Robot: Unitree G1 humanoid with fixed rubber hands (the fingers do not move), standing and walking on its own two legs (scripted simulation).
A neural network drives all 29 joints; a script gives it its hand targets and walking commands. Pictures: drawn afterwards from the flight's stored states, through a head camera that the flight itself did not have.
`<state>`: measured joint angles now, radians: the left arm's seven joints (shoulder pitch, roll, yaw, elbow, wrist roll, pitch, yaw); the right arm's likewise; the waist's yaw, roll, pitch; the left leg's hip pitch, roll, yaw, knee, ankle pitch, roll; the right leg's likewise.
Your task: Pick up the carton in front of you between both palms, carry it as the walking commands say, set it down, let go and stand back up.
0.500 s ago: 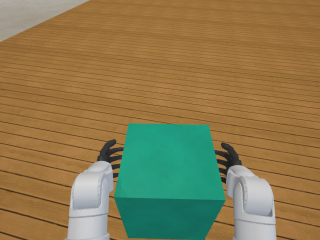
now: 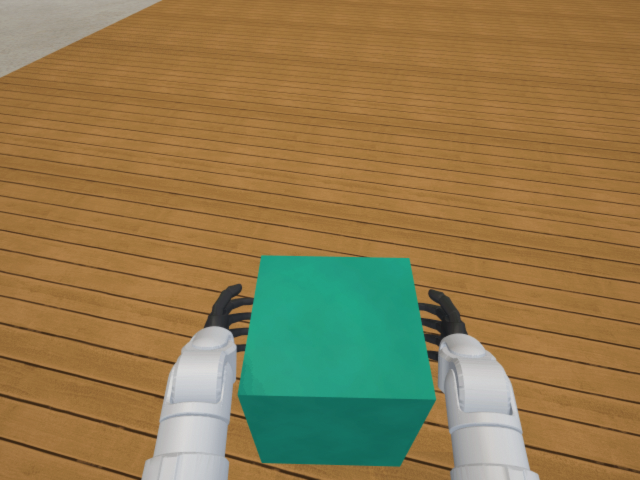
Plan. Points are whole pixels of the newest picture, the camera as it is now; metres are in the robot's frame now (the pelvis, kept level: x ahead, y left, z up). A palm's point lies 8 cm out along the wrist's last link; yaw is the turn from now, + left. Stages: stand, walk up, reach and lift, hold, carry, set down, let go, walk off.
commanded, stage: carry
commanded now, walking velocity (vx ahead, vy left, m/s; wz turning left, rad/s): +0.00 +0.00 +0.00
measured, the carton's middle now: (332, 364) +0.30 +0.00 -0.05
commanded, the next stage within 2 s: hold in 0.96 s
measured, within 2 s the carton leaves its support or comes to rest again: neither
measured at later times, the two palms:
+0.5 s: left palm (212, 337) +0.29 +0.16 +0.04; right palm (444, 343) +0.29 -0.14 +0.04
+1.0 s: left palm (204, 338) +0.28 +0.17 +0.04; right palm (437, 344) +0.28 -0.13 +0.04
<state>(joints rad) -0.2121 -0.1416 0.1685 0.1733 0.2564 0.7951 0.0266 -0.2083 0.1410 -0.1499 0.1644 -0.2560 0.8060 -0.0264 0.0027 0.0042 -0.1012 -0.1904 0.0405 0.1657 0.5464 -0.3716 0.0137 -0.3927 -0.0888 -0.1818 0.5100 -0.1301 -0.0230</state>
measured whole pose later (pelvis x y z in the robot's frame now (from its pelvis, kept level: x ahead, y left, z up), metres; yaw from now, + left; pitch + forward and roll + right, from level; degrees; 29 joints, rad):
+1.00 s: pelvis -0.01 +0.02 +0.00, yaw +2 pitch -1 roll -1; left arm -0.24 -0.15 0.18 0.20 0.25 0.71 0.03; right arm -0.21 0.14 -0.17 0.16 -0.24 0.74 -0.04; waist -0.01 0.02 -0.03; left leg -0.16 0.02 0.14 0.55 -0.37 0.05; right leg -0.33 -0.08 -0.12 0.47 -0.11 0.00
